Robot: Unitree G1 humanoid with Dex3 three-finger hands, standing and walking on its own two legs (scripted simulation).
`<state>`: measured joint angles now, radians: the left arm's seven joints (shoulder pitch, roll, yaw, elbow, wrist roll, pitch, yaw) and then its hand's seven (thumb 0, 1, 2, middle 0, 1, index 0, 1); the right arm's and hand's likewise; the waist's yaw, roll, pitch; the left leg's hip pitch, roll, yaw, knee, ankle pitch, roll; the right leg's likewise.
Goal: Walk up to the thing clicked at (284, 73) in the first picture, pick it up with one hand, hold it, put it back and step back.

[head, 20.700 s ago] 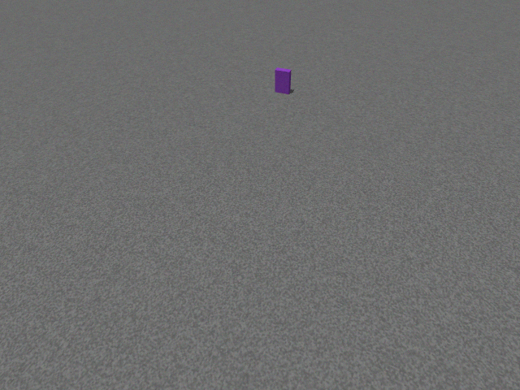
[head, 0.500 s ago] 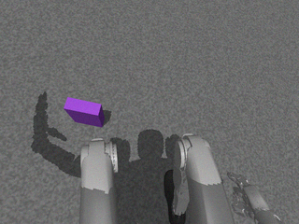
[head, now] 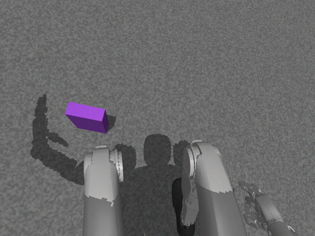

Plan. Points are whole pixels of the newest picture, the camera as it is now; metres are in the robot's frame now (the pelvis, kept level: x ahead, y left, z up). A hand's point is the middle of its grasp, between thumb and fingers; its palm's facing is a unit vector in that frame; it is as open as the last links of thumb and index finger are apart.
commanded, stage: go down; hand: left
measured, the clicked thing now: (90, 119) +0.45 +0.22 -0.28
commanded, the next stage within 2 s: approach in 1.54 s
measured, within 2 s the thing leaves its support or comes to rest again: neither
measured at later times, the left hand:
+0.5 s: hand out of the picture +0.38 +0.42 +0.04, palm faces +0.11 -0.99 -0.04, open 17.8 cm
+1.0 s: hand out of the picture +0.38 +0.41 +0.04, palm faces +0.10 -0.99 -0.05, open 17.8 cm
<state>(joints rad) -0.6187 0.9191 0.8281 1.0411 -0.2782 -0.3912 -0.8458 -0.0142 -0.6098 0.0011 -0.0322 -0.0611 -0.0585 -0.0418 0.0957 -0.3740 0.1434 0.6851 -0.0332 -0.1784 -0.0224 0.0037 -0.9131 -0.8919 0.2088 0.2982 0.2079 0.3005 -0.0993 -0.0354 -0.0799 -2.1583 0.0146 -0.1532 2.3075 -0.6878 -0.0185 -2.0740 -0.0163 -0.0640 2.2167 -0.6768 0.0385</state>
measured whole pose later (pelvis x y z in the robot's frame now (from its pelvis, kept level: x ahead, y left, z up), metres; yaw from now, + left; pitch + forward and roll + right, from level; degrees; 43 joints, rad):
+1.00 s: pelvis +0.00 +0.00 +0.00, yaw +0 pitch +30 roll -8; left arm -0.62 0.90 0.81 1.01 -0.26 -0.39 -0.84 -0.01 -0.61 0.00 -0.03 -0.06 -0.06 -0.04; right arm 0.10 -0.37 0.14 0.69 -0.03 -0.18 -0.02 0.00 -0.91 -0.89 0.21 0.30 0.21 0.30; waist -0.10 -0.04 -0.08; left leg -2.16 0.01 -0.15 2.31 -0.68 -0.02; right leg -2.07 -0.02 -0.06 2.21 -0.67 0.04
